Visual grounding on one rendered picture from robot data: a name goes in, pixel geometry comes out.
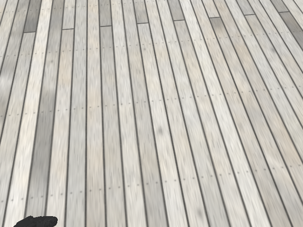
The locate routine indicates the left robot hand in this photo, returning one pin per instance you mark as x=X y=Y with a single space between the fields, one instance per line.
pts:
x=30 y=221

